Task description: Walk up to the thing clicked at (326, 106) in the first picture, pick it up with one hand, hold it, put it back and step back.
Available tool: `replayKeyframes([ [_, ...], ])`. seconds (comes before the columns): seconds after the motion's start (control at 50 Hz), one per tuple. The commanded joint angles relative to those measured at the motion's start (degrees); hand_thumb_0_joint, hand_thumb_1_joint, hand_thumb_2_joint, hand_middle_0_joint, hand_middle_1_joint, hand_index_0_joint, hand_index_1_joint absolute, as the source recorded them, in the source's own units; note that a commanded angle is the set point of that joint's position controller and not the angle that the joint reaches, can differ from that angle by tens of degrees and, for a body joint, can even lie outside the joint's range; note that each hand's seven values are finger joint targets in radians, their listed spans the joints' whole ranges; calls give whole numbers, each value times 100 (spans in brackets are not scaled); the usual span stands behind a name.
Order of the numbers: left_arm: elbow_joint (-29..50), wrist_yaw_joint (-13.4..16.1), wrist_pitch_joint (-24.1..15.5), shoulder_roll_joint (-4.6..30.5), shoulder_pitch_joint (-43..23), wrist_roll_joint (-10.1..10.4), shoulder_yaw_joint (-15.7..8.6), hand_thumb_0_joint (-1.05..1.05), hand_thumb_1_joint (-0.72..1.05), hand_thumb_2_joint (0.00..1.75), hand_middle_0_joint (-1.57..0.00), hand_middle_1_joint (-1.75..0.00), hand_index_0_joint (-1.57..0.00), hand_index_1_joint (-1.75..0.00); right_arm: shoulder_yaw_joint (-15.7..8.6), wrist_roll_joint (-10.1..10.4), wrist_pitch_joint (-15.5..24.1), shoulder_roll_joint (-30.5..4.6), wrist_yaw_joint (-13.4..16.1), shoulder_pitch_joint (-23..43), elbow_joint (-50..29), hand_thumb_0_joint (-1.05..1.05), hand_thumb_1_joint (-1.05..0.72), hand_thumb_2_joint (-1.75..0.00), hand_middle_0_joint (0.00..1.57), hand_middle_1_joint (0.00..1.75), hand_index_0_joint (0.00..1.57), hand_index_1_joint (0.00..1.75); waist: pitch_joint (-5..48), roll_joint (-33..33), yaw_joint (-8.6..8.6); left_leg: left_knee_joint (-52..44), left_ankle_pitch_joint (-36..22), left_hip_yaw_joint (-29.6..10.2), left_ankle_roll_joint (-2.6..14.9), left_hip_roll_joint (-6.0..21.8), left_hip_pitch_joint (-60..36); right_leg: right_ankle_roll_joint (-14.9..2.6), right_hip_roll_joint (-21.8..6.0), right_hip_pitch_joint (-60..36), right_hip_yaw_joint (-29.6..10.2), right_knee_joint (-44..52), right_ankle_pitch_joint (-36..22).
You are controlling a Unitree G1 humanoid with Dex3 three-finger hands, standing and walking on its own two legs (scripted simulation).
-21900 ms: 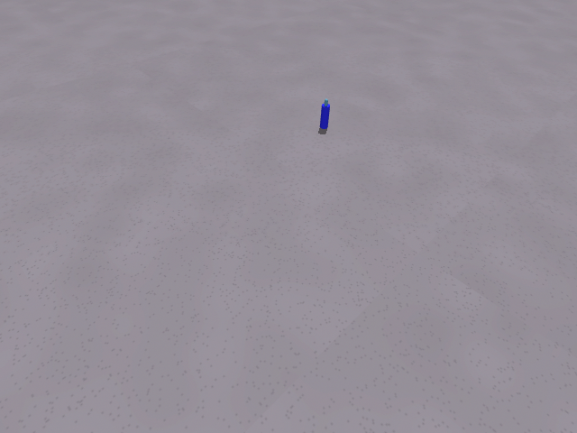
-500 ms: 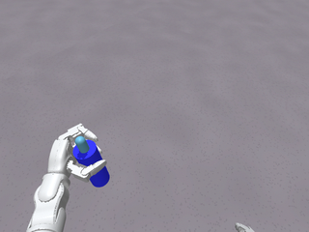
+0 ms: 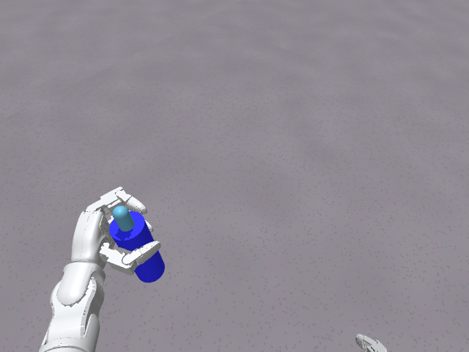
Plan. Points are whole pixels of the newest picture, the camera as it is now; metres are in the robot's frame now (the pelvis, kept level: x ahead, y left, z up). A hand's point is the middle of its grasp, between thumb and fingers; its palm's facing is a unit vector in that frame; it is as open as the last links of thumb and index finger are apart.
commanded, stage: crouch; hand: left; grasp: from the side
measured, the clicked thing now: (137, 243) +0.32 +0.17 +0.03
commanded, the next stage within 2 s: lower in 1.76 s
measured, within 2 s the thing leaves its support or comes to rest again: neither
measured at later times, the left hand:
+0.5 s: hand (156, 262) +0.37 +0.17 -0.15, palm faces -0.01 -1.00 -0.01, open 8.6 cm
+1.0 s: hand (166, 286) +0.40 +0.19 -0.37, palm faces +0.05 -1.00 -0.03, open 8.6 cm
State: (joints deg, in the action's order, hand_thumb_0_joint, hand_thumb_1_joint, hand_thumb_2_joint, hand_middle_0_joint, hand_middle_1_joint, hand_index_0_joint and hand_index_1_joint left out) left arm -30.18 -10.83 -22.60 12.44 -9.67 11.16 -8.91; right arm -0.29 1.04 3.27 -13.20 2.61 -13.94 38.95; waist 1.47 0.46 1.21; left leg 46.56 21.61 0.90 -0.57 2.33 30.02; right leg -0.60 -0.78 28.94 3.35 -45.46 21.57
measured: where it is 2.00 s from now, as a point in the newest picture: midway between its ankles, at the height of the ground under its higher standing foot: outside the picture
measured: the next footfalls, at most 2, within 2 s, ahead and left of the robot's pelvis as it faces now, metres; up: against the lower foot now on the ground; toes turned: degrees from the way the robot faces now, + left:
none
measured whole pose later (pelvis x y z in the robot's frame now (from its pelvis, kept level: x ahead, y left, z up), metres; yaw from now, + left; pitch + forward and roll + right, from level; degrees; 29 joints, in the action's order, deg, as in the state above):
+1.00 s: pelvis -0.08 +0.01 -0.33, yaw -3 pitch +33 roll -4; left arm -67.9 -11.7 -45.9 24.0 -43.0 4.0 -24.9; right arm 2.3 -6.7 2.8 -14.6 -4.9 -6.3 42.0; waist 6.6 -1.6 8.6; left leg 123.8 38.3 -3.1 0.2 2.9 118.3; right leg -1.6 -2.2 116.1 4.3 -121.7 38.1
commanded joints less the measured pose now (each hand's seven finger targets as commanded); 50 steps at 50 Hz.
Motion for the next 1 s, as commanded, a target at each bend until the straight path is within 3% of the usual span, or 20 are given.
replayKeyframes([
  [0.0,996,-4,-449,597,-1752,66,-146,0,24,117,-130,-137,-131,-136,-287,-20,250,-785,-9,206,-685,0,-87,-90,20,30,20,30,1181,-135,160,-541,-686,-73,154,-154,-363,-25,100,-170,-149,621,-1017],
  [0.1,351,1,-756,748,-1864,123,-501,0,27,119,-128,-138,-130,-137,-342,-77,279,-858,-111,55,-535,0,-87,-90,20,30,20,30,1328,-192,150,-57,-691,-144,158,-146,164,-39,113,299,-128,123,-961],
  [0.12,495,-20,-894,706,-2090,99,-424,0,25,118,-127,-137,-129,-136,-338,-93,306,-842,-143,100,-571,0,-87,-90,20,30,20,30,1301,-42,153,46,-524,-141,134,-152,321,-62,113,513,-139,-30,-821],
  [0.22,-292,-143,-1461,826,-2330,73,-627,0,26,119,-125,-137,-127,-136,-377,-202,376,-881,-198,-47,-430,0,-88,-90,20,30,20,30,1963,-54,282,1033,-324,-153,182,-224,1169,-40,73,1358,-267,-787,-643],
  [0.26,-614,-218,-1710,778,-2616,49,-523,0,23,119,-128,-138,-129,-137,-352,-243,433,-890,-238,-20,-434,0,-89,-90,20,30,20,30,2151,-120,390,1578,-100,-190,196,-231,1817,-32,66,1927,-340,-1252,-411],
  [0.32,-720,-268,-2093,1015,-2939,15,-674,0,24,120,-130,-139,-131,-139,-327,-297,467,-927,-286,57,-514,0,-89,-90,20,30,20,30,2767,281,330,2238,152,-292,154,-232,2330,-85,78,2773,-320,-2003,-32],
  [0.34,-1116,-303,-2152,927,-2778,32,-665,0,25,121,-130,-139,-131,-139,-335,-305,444,-997,-313,31,-503,0,-89,-90,20,30,20,30,2842,243,337,2412,125,-340,154,-219,2450,-99,93,3047,-278,-2217,23],
  [0.36,-686,-300,-2276,1101,-3214,56,-728,0,25,122,-131,-140,-132,-140,-324,-315,443,-1020,-328,15,-534,0,-88,-90,20,30,20,30,3107,445,281,2590,100,-354,132,-227,2582,-122,91,3233,-302,-2423,27],
  [0.38,-942,-307,-2325,1207,-3222,59,-855,0,25,122,-130,-140,-131,-140,-304,-325,423,-1044,-349,2,-531,0,-89,-90,20,30,20,30,3330,469,285,2761,50,-391,124,-233,2718,-134,96,3391,-286,-2633,28],
  [0.4,-761,-301,-2409,1423,-3281,33,-997,0,25,123,-131,-140,-131,-140,-269,-345,419,-1034,-365,39,-591,0,-89,-90,20,30,20,30,3599,575,148,2966,-152,-365,127,-235,2861,-135,79,3384,-334,-2818,-126],
  [0.42,-1262,-327,-2403,1240,-3081,24,-918,0,23,123,-131,-140,-131,-141,-290,-358,375,-1093,-387,-35,-501,0,-89,-90,20,30,20,30,3704,431,251,3164,-372,-400,141,-229,2973,-147,102,3609,-270,-3050,-282],
  [0.44,-948,-312,-2462,1369,-3401,-6,-941,0,23,123,-131,-140,-132,-141,-299,-371,367,-1128,-407,-20,-524,0,-90,-91,20,30,20,30,3931,483,239,3357,-485,-400,144,-223,3115,-148,104,3737,-285,-3250,-380],
  [0.54,-1344,-296,-2498,1439,-3326,6,-1269,0,27,126,-129,-138,-129,-139,-278,-463,217,-1201,-444,-156,-401,0,-91,-91,20,30,20,30,4616,471,192,4232,-1212,-404,173,-201,3587,-159,121,4158,-246,-4085,-1021],
  [0.6,-1419,-339,-2522,1407,-3722,-30,-1249,0,29,128,-130,-140,-130,-141,-301,-516,180,-1239,-509,-164,-256,0,-91,-91,20,30,20,30,4657,498,337,4682,-1173,-418,188,-185,3944,-165,139,4688,-227,-4493,-955],
  [0.62,-1548,-367,-2517,1263,-3919,-70,-1078,0,30,129,-130,-141,-130,-142,-326,-517,167,-1249,-531,-178,-213,0,-91,-91,20,30,20,30,4576,337,495,4796,-1012,-443,213,-167,4107,-155,151,4937,-200,-4557,-833],
  [0.68,-2140,-367,-2568,1329,-4213,-167,-1135,0,24,128,-128,-140,-128,-141,-308,-558,174,-1214,-601,-125,-96,0,-91,-91,20,30,20,30,4136,118,645,5123,-11,-456,225,-155,5041,-145,142,5575,-211,-4859,26],
  [0.72,-2125,-289,-2694,1816,-4632,-206,-1495,0,20,127,-127,-139,-127,-140,-285,-603,158,-1227,-623,-79,-126,0,-91,-91,20,30,20,30,4201,204,575,5326,576,-417,192,-163,5495,-149,122,5773,-259,-5058,595],
  [0.82,-2231,-111,-2882,2036,-5365,-397,-1559,0,25,130,-127,-140,-127,-141,-170,-717,134,-1223,-690,-87,-55,0,-90,-91,20,30,20,30,4494,565,660,5820,966,-359,128,-184,5857,-162,101,6262,-215,-5596,943],
  [0.9,-2352,-50,-2895,2508,-5673,-613,-1755,0,24,132,-129,-142,-129,-144,-137,-777,61,-1330,-707,-61,37,0,-91,-91,20,30,20,30,4528,1113,666,6063,1173,-329,81,-157,5901,-203,102,6811,-55,-6090,1064],
  [0.98,-2515,-31,-2789,2666,-5753,-616,-1894,0,19,129,-128,-141,-128,-142,-60,-788,-16,-1368,-715,-153,97,0,-92,-91,20,30,20,30,4629,1025,730,6398,1157,-262,112,-168,6313,-167,114,6797,-1,-6352,1014],
])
